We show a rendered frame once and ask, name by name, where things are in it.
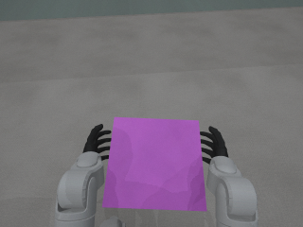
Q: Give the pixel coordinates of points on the right robot forearm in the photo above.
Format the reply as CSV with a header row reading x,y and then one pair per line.
x,y
236,199

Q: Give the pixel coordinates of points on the carton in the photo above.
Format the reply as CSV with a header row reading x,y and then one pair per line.
x,y
155,164

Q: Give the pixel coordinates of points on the robot left hand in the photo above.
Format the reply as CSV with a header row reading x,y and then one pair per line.
x,y
93,142

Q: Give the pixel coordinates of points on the robot right hand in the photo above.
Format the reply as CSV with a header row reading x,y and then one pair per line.
x,y
217,144

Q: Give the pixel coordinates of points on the left robot forearm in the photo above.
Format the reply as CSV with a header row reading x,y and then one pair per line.
x,y
76,198

